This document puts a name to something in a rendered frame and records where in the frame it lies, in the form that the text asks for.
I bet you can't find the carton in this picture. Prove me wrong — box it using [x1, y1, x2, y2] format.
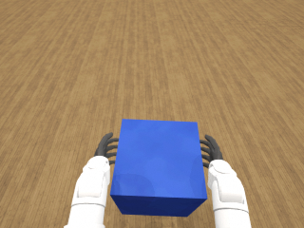
[110, 119, 208, 218]

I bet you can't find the right robot forearm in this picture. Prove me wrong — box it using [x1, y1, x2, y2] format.
[207, 160, 252, 228]

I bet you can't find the right robot hand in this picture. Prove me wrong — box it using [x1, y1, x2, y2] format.
[199, 134, 224, 169]

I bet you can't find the left robot forearm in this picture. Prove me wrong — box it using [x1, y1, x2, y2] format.
[64, 156, 110, 228]

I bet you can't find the left robot hand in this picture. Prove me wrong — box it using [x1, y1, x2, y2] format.
[94, 132, 119, 165]

